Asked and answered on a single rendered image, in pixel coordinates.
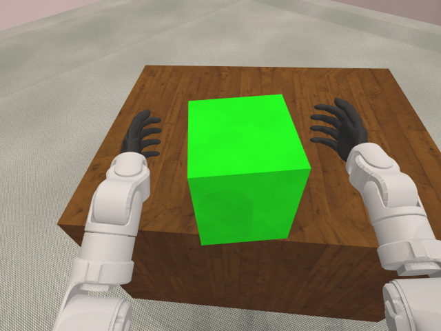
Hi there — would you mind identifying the left robot upper arm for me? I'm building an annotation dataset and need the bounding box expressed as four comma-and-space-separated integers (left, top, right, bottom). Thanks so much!
55, 294, 132, 331

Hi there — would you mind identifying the robot right forearm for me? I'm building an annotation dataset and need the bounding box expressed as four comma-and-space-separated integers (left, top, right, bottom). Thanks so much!
345, 143, 441, 278

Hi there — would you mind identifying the right robot hand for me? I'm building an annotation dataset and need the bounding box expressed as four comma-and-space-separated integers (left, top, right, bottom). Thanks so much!
310, 97, 368, 162

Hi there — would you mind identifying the robot left forearm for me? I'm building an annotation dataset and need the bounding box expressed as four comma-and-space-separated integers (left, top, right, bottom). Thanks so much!
52, 152, 150, 331

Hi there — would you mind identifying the left robot hand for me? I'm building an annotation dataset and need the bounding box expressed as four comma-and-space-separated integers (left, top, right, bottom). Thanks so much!
120, 110, 162, 158

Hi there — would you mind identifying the right robot upper arm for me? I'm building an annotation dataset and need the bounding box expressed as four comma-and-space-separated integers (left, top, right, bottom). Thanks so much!
382, 277, 441, 331

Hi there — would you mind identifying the pedestal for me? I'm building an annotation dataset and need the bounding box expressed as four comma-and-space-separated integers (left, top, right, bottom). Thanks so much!
57, 65, 441, 322

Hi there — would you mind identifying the carton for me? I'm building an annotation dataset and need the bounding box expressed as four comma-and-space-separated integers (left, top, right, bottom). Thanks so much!
187, 94, 311, 245

